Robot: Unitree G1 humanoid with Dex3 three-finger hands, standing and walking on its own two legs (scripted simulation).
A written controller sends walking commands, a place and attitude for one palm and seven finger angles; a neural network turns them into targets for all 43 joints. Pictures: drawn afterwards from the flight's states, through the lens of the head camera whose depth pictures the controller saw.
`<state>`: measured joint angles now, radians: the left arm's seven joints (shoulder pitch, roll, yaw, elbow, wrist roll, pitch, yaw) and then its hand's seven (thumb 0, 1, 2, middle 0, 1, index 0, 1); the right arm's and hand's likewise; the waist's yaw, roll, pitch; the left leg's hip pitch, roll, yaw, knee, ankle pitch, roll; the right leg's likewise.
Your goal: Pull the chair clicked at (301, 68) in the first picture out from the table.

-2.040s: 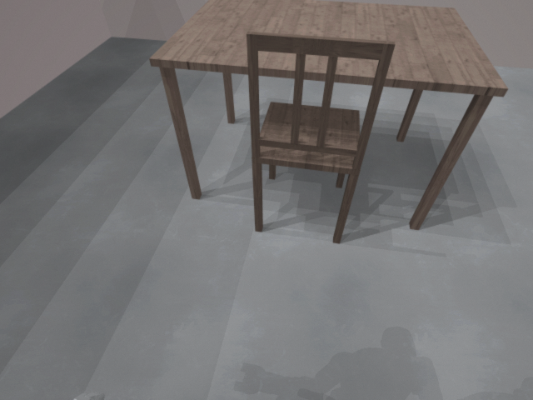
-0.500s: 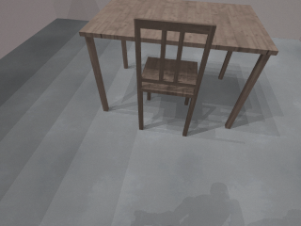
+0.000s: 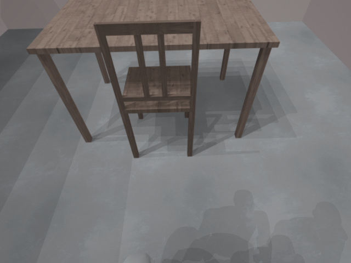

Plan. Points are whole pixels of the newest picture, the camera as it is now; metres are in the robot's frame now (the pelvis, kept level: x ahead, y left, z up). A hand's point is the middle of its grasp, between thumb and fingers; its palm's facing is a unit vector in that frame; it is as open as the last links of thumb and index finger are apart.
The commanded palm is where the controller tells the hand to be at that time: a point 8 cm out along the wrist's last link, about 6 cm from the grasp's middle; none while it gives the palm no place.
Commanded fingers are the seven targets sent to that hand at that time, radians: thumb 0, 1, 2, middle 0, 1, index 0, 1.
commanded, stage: walk to a spot facing it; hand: left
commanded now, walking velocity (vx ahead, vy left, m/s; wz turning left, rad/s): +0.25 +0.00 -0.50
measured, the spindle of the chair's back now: (142, 68) +0.88 +0.24 -0.06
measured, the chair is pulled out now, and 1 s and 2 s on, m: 0.00 0.00 0.00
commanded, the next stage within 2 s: turn to face it in 0.10 s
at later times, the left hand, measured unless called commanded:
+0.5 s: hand (101, 224) +0.24 +0.25 -0.17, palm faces -0.08 -0.97 -0.21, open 7.3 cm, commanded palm none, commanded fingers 0.00 0.90 0.90 -0.20 -0.30 -0.20 -0.30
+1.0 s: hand (97, 219) +0.25 +0.27 -0.18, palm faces +0.10 -0.97 -0.22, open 7.3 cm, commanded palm none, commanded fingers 0.00 0.90 0.90 -0.20 -0.30 -0.20 -0.30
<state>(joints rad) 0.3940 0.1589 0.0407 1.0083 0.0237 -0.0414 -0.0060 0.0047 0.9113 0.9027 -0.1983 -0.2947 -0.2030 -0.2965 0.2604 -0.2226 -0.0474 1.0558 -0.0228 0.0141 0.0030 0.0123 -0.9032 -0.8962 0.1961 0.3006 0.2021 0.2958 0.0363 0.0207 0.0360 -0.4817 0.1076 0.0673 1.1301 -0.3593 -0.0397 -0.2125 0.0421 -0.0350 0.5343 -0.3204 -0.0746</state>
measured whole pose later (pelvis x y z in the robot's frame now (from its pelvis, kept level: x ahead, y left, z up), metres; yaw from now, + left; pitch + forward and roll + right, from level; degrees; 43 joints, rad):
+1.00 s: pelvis +0.22 +0.07 -0.01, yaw +3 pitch -1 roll -1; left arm 0.24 0.20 0.06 0.99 0.02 0.02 0.03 0.00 0.92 0.90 -0.20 -0.29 -0.20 -0.30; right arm 0.24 -0.18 -0.04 1.01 -0.02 0.03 -0.01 0.01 -0.90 -0.90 0.19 0.30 0.20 0.30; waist -0.01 -0.02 0.05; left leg -0.28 0.02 0.05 0.59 -0.28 0.01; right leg -0.24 -0.09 -0.13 0.62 -0.38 0.03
